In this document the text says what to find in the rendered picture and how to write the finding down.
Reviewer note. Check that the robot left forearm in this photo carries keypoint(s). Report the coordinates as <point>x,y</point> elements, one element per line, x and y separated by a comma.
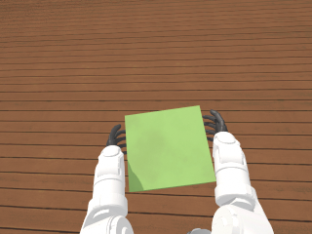
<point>109,187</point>

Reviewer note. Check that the robot left upper arm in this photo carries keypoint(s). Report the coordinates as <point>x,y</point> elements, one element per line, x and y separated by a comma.
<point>115,224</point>

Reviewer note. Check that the robot right hand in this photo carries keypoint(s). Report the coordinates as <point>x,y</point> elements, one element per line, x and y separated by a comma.
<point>218,125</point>

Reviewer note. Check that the robot right upper arm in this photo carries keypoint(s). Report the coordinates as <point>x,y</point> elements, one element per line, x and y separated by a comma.
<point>230,219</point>

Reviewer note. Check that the robot left hand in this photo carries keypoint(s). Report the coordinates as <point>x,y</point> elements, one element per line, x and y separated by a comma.
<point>113,139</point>

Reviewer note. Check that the robot right forearm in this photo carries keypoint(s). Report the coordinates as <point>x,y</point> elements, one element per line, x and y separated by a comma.
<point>233,185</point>

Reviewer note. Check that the carton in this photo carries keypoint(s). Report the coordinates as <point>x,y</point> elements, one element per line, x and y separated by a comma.
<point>167,149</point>

